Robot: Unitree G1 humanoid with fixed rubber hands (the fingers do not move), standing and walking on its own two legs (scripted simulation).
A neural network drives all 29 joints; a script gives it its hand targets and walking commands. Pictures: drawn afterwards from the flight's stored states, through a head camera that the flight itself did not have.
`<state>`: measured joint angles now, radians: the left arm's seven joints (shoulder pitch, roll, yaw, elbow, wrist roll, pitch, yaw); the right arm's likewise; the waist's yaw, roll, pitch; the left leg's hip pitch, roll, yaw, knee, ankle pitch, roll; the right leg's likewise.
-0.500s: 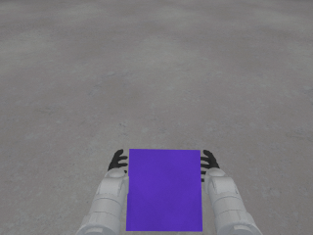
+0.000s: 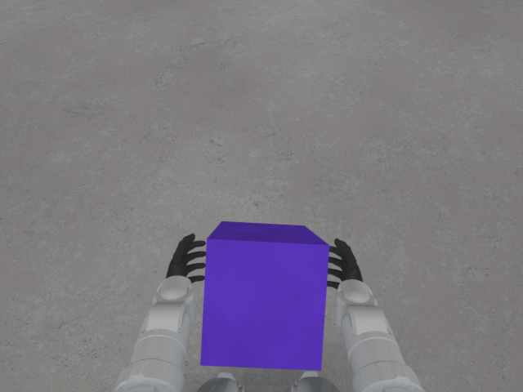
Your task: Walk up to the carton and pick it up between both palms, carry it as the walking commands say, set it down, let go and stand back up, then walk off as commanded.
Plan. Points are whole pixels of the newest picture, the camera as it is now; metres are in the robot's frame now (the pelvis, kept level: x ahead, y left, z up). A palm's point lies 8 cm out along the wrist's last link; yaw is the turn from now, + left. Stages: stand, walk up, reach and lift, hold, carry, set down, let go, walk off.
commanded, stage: set down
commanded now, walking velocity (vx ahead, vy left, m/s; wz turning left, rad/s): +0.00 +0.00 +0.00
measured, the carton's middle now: (262, 282) +0.35 +0.02 -0.17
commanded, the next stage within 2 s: none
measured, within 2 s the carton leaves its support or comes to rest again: neither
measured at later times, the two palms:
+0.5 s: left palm (194, 293) +0.32 +0.15 -0.16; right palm (335, 300) +0.31 -0.13 -0.16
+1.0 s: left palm (205, 294) +0.35 +0.15 -0.26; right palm (327, 302) +0.34 -0.13 -0.26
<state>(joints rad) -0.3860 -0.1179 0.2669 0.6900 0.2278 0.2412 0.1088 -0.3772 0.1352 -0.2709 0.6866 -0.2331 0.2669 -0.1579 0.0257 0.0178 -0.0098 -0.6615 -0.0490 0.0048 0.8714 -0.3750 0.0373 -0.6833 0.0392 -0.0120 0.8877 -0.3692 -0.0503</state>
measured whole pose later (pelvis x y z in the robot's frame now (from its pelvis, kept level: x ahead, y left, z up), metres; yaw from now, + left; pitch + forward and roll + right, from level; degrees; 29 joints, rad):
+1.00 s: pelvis -0.05 +0.01 -0.11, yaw +0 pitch +30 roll -1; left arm -0.75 0.04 0.08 0.69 -0.06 0.05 0.30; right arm -0.74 0.02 -0.20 0.70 0.04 0.05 -0.28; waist 0.00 0.02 0.18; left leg -1.46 -0.05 0.01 1.38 -0.45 0.04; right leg -1.46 0.04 -0.04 1.36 -0.43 -0.04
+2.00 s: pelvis -0.11 +0.01 -0.28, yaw -1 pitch +23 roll -2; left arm -1.39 0.24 0.06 0.89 -0.15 0.33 0.32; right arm -1.31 -0.16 -0.16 0.81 0.09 0.32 -0.35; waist 0.00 0.02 0.53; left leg -1.87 -0.04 0.02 2.00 -0.54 0.04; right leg -1.87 0.04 -0.07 1.97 -0.51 -0.04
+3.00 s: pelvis -0.05 +0.01 -0.36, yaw +0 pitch +38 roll +0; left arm -1.47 0.26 0.22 1.03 -0.04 0.16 0.17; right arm -1.37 -0.16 -0.36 0.88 -0.03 0.16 -0.06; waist -0.02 0.02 0.26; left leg -2.25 -0.06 0.06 2.25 -0.67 0.04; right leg -2.26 0.04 -0.06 2.24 -0.65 -0.04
